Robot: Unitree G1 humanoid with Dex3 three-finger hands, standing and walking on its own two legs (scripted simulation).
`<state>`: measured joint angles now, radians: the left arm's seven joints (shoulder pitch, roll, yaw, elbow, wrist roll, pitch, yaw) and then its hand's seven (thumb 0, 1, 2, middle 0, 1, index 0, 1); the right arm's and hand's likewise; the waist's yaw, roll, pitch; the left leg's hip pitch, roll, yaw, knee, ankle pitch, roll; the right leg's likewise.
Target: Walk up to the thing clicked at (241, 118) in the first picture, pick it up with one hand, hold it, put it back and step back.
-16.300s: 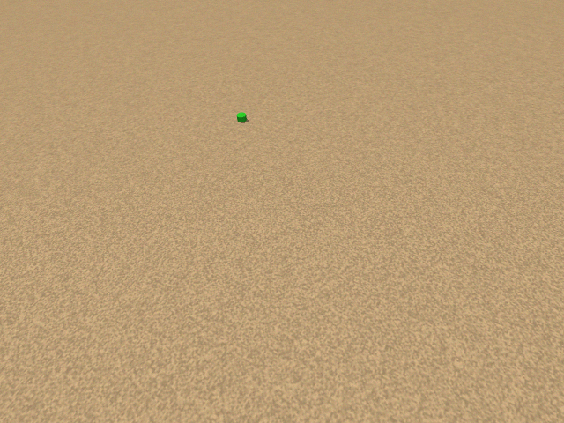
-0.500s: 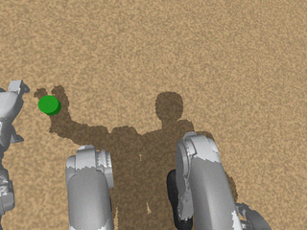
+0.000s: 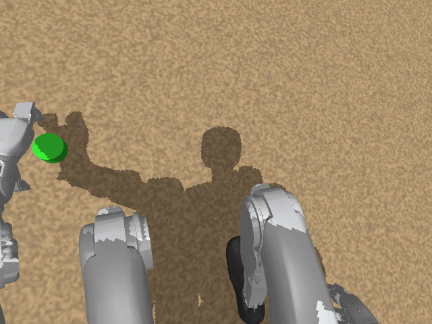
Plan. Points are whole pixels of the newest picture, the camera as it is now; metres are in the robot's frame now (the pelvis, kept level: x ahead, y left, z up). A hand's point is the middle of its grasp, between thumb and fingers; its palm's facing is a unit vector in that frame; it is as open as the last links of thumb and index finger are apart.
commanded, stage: approach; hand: left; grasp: from above
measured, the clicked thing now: (51, 148) +0.47 +0.31 -0.29
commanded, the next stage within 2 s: rest palm in 1.00 s
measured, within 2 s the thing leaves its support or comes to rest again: neither
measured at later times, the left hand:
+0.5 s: hand (19, 149) +0.44 +0.33 -0.18, palm faces -0.56 -0.12 -0.82, open 14.1 cm
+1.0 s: hand (25, 122) +0.49 +0.32 -0.17, palm faces -0.34 -0.04 -0.94, open 13.8 cm
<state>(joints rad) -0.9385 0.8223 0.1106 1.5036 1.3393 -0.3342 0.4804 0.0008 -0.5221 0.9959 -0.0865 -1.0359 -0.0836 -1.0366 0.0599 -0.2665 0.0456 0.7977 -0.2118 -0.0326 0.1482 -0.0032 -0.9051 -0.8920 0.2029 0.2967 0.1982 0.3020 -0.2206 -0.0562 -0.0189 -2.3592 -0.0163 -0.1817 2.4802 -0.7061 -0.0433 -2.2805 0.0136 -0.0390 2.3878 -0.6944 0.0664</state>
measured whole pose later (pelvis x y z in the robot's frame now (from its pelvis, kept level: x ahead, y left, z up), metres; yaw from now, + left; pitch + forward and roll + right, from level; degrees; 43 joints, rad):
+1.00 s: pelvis -0.01 +0.01 +0.00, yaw -2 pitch +33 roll -11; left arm -1.14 0.88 0.11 1.69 1.39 -0.17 0.56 0.00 -0.50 1.02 -0.10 -1.08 -0.10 -1.07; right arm 0.05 -0.28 0.13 0.71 -0.19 -0.06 0.15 -0.01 -0.91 -0.89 0.20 0.30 0.20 0.30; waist -0.33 -0.04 -0.02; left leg -2.40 -0.01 -0.18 2.49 -0.67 0.00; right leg -2.29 0.02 -0.04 2.36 -0.66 0.06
